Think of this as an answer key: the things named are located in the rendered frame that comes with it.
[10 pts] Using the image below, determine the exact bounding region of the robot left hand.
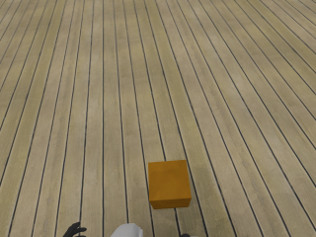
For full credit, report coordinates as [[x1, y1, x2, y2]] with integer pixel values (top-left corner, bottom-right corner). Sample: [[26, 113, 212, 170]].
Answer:
[[63, 221, 87, 237]]

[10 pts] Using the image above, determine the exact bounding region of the carton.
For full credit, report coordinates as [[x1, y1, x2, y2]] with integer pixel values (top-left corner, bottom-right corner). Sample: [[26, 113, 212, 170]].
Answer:
[[148, 159, 192, 209]]

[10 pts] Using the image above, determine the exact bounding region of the left robot thigh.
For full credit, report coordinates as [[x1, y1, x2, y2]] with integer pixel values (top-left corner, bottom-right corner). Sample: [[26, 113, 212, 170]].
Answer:
[[111, 223, 143, 237]]

